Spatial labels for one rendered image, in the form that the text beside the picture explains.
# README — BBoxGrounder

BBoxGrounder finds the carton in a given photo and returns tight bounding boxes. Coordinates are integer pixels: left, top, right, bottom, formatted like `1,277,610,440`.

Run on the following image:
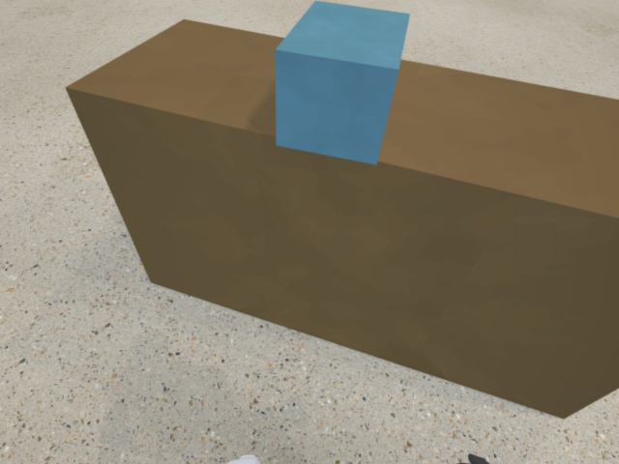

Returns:
275,1,410,165

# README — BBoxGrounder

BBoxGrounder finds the pedestal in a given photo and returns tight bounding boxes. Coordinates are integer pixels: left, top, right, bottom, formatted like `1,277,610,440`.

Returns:
65,19,619,419

